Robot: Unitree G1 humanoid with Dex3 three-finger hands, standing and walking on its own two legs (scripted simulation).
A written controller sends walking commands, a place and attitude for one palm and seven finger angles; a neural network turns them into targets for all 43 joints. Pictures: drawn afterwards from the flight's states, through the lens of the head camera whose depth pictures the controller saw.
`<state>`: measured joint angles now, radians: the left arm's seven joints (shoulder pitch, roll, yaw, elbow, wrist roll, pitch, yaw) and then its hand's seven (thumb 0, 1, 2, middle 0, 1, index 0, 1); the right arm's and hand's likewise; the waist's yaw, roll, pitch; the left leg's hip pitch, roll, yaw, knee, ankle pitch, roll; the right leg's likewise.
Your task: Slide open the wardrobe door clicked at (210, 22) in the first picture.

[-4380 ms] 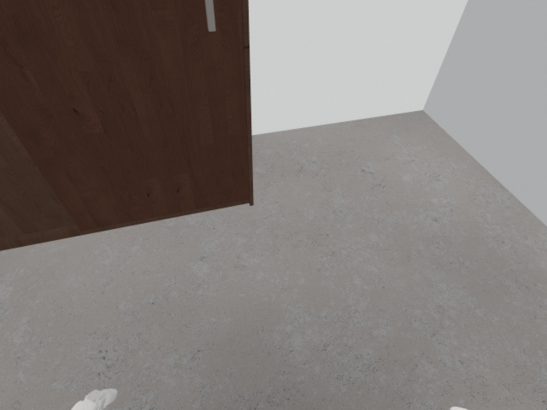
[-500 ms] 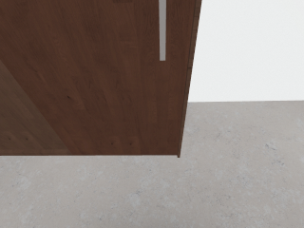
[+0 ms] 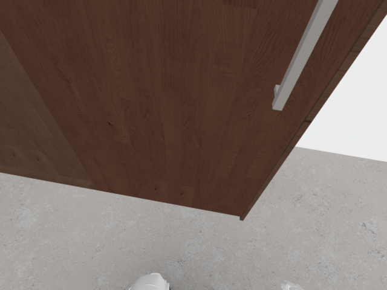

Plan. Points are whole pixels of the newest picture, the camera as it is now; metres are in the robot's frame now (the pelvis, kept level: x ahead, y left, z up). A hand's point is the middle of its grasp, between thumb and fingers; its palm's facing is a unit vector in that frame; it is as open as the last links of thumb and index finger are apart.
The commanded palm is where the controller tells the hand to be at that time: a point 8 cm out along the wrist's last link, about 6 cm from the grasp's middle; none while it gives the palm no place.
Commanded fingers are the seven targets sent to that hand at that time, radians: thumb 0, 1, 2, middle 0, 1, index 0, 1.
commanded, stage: come to a stop and stand still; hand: right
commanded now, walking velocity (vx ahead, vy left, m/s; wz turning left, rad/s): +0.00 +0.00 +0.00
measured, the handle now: (302, 44) +0.51 -0.12 +0.25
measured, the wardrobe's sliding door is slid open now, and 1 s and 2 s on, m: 0.00 0.00 0.00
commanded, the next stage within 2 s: look again from close up in 1.84 s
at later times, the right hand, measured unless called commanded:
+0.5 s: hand out of the picture +0.06 -0.21 -0.17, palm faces +0.11 +0.97 -0.19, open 7.4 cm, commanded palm none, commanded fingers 0.00 -0.90 -0.90 0.20 0.30 0.20 0.30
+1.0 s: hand out of the picture +0.01 -0.16 -0.15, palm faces +0.01 +0.98 -0.21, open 7.4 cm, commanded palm none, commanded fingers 0.00 -0.90 -0.90 0.20 0.30 0.20 0.30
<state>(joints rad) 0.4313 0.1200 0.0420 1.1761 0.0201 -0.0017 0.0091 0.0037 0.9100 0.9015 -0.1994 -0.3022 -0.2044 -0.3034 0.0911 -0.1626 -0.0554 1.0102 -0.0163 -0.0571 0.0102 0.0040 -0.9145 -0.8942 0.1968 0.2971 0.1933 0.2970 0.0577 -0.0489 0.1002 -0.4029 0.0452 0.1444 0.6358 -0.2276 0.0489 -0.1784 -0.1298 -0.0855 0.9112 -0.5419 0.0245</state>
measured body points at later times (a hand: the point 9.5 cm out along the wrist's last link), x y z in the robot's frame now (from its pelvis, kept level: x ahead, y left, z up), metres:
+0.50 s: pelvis +0.04 -0.02 +0.01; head +0.08 -0.05 +0.46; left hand +0.16 +0.21 -0.12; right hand +0.06 -0.26 -0.16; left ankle +0.04 +0.10 -0.69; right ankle +0.07 -0.11 -0.72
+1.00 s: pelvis +0.00 +0.02 +0.02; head -0.01 +0.03 +0.47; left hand -0.03 +0.25 -0.15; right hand +0.01 -0.21 -0.13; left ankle -0.05 +0.13 -0.72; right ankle +0.06 -0.11 -0.72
